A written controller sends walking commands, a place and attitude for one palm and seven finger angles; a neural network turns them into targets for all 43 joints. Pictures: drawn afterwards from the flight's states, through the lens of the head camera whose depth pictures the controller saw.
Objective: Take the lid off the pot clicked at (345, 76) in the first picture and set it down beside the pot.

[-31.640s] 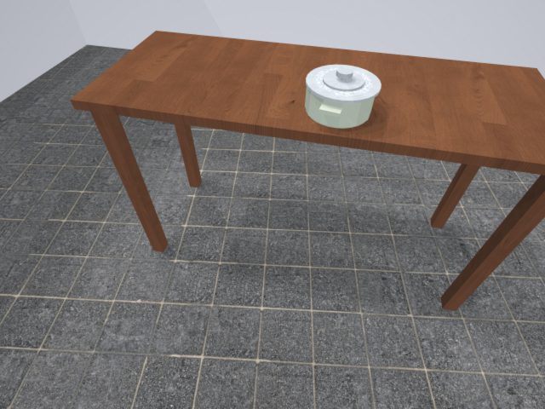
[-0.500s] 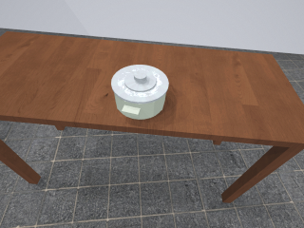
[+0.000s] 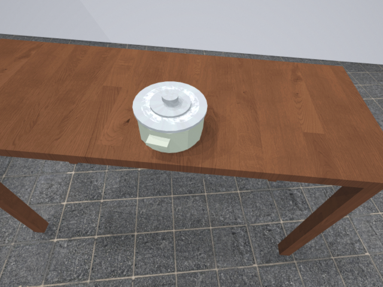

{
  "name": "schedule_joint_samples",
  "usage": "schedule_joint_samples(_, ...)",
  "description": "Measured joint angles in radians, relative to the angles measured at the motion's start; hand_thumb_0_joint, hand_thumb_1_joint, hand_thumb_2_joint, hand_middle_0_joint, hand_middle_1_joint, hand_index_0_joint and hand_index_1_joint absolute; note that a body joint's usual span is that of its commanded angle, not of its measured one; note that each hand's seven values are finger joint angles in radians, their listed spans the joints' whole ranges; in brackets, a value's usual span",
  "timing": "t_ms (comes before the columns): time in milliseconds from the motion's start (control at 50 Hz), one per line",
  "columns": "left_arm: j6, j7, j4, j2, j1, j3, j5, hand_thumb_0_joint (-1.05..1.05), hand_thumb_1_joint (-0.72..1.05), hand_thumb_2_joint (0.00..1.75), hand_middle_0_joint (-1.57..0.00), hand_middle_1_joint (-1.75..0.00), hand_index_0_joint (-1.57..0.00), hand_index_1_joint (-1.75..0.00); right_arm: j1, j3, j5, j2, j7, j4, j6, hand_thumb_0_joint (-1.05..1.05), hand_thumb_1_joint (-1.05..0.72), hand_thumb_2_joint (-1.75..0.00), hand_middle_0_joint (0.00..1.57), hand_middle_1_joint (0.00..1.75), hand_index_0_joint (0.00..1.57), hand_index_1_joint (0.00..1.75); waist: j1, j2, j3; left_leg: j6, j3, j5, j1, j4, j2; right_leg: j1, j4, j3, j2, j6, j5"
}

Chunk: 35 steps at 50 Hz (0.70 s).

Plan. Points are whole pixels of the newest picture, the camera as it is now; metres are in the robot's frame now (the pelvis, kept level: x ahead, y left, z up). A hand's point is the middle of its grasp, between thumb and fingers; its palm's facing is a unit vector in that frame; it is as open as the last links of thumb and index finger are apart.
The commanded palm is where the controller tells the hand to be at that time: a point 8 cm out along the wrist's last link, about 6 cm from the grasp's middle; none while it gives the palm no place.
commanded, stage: look again from close up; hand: left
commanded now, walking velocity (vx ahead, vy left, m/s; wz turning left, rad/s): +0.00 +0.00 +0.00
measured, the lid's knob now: (170, 96) +0.52 +0.09 +0.10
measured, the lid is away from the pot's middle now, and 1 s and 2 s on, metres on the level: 0.01 0.01 0.01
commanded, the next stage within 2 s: shuffle to correct the standing spot in 1.66 s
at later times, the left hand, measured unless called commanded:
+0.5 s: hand out of the picture -0.03 +0.19 -0.17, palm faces +0.06 -0.97 -0.24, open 7.4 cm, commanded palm none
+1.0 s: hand out of the picture -0.10 +0.19 -0.18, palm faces +0.03 -0.98 -0.17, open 7.4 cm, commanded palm none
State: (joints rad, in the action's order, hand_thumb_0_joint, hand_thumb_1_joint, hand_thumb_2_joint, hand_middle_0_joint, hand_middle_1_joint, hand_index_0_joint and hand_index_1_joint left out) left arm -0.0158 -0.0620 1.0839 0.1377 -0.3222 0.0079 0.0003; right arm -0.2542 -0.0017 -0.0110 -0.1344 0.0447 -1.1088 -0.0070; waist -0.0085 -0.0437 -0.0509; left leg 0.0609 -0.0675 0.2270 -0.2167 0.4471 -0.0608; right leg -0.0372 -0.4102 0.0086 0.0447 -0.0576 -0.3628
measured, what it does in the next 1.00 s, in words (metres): shifts its weight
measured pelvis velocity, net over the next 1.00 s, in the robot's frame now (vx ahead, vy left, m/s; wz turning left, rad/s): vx -0.06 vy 0.04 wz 0.00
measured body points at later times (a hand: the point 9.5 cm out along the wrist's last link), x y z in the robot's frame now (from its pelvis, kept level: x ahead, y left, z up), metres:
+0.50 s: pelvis -0.05 +0.01 -0.01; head -0.05 +0.00 +0.44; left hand -0.03 +0.24 -0.15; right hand +0.02 -0.21 -0.16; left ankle +0.01 +0.08 -0.74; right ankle -0.09 -0.08 -0.74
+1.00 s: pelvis -0.06 +0.04 +0.00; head -0.05 +0.04 +0.45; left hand -0.10 +0.25 -0.16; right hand -0.05 -0.19 -0.16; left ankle +0.01 +0.08 -0.74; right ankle -0.09 -0.08 -0.74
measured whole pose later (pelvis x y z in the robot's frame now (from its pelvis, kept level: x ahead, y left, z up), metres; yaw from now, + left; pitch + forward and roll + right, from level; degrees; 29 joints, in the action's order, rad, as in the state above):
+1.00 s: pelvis -0.06 +0.04 +0.00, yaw +0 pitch -2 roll -1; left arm -0.01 -0.05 1.10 0.13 -0.36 0.02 0.01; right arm -0.25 -0.02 -0.01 -0.15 0.03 -1.09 0.01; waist 0.01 0.00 -0.05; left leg 0.11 -0.08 0.12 -0.27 0.41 -0.08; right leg -0.14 -0.47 0.00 0.02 -0.02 -0.30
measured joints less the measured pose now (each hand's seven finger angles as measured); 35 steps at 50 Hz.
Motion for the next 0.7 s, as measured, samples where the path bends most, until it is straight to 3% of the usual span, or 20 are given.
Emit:
schedule_joint_samples(280,0.007,-0.002,-0.077,0.003,0.021,-0.009,0.002,0.00,0.90,0.89,-0.20,-0.30,-0.20,-0.30,0.068,-0.023,-0.007,-0.036,-0.014,0.114,0.031,0.00,-0.92,-0.90,0.20,0.30,0.20,0.30,0.002,0.097,0.005,-0.002,0.020,0.014,-0.057,0.110,0.024,-0.037,-0.077,0.024,0.023,-0.005,-0.006)
schedule_joint_samples(700,0.011,0.011,-0.030,0.006,-0.027,0.008,0.005,0.00,0.90,0.89,-0.20,-0.30,-0.20,-0.30,0.014,-0.010,-0.005,-0.037,-0.020,0.060,0.023,0.00,-0.92,-0.90,0.20,0.30,0.20,0.30,0.014,0.056,0.004,0.031,0.000,-0.059,-0.063,0.034,-0.003,-0.082,-0.084,0.012,-0.007,0.023,0.026)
